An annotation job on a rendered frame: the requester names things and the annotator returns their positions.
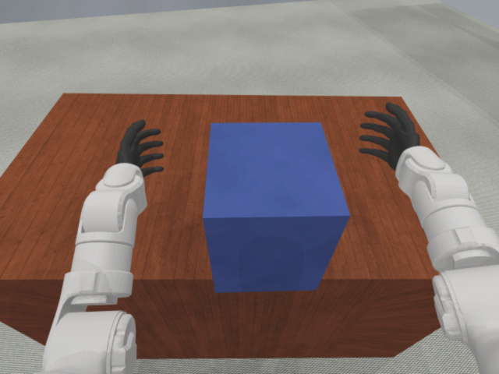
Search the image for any right robot forearm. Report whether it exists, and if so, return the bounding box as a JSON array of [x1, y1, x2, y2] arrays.
[[395, 146, 499, 272]]

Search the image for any right robot hand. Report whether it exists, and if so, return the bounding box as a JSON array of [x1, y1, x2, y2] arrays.
[[359, 102, 419, 170]]

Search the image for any left robot forearm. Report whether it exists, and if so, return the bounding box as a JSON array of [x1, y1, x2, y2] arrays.
[[42, 163, 147, 372]]

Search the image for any pedestal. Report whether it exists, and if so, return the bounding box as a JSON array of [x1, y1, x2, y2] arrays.
[[0, 93, 441, 359]]

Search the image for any left robot hand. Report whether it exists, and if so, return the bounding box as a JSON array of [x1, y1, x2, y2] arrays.
[[115, 119, 164, 177]]

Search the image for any right robot upper arm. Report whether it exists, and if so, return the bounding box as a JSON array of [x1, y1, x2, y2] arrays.
[[432, 264, 499, 374]]

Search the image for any left robot upper arm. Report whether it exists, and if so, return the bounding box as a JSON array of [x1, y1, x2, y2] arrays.
[[32, 310, 136, 374]]

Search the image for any carton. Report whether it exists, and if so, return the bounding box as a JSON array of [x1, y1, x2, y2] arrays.
[[203, 122, 350, 293]]

